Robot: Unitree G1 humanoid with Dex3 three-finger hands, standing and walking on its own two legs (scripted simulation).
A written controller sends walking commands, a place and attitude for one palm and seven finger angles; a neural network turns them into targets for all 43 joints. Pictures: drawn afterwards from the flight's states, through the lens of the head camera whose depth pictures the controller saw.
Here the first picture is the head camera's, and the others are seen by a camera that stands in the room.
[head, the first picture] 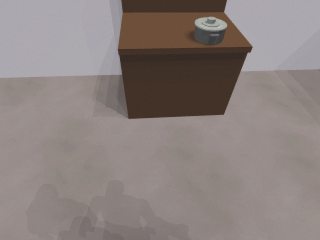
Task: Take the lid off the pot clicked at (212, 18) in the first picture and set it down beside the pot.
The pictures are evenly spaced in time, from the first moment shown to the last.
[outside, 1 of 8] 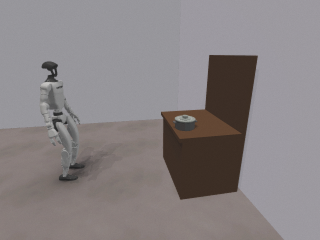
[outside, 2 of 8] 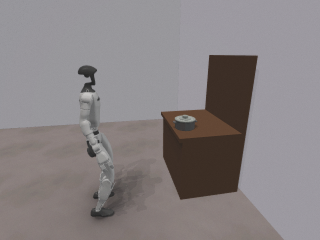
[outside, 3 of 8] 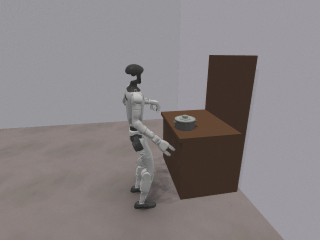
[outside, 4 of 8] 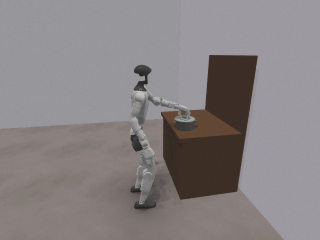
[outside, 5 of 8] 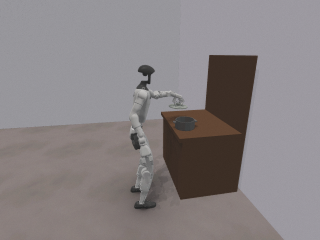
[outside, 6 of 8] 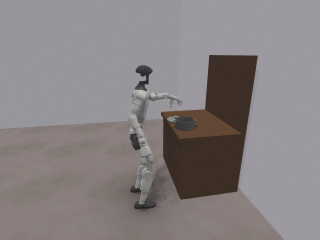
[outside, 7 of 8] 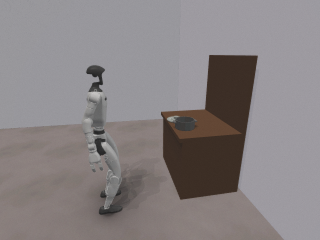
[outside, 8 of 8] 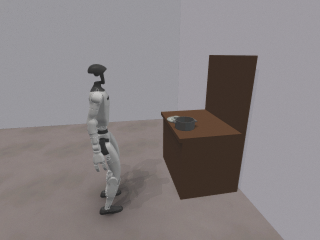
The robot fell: no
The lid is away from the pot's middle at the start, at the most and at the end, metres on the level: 0.00 0.24 0.23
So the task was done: yes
